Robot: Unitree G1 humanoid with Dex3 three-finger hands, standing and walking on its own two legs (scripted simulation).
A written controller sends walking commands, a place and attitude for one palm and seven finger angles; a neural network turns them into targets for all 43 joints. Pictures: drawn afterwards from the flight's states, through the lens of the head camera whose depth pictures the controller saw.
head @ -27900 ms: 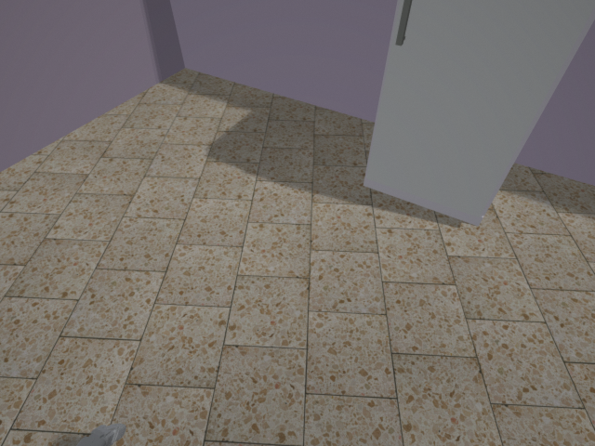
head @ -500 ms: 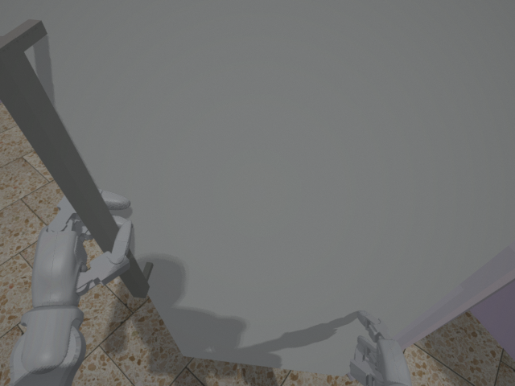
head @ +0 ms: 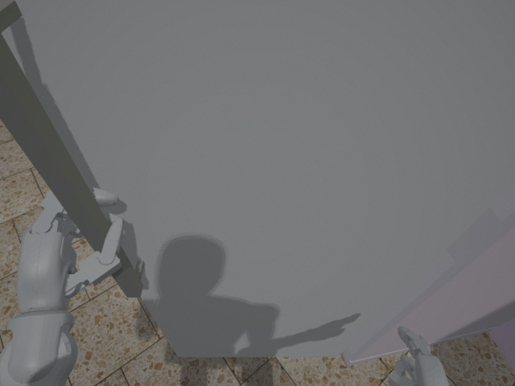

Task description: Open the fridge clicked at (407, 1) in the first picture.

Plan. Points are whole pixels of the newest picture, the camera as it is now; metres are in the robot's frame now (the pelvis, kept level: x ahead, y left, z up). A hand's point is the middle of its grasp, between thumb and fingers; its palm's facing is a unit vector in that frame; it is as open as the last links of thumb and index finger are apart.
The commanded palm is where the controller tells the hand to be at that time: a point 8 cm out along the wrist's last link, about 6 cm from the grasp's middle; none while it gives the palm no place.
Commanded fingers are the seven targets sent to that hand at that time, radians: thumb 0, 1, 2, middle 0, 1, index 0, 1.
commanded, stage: walk backward, drawing the door open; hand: left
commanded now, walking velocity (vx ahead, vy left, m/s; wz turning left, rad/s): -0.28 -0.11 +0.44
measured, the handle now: (94, 203) +0.28 +0.21 +0.18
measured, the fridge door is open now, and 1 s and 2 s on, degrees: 79 82 86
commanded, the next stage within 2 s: stop walking and hold the door back in 0.10 s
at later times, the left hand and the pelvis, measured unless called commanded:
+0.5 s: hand (106, 346) +0.14 +0.16 +0.15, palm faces +0.41 -0.88 -0.26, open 6.1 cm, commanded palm +0.13 +0.23 +0.13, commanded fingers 0.00 0.90 0.90 -0.45 -1.40 -0.45 -1.40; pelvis -0.13 -0.08 +0.00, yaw +13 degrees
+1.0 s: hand (106, 277) +0.21 +0.18 +0.15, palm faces +0.23 -0.96 -0.17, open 5.7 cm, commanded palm +0.15 +0.24 +0.13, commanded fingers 0.00 0.90 0.90 -0.45 -1.40 -0.45 -1.40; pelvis -0.16 -0.03 +0.00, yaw +10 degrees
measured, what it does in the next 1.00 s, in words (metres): walks backwards: left foot, then right foot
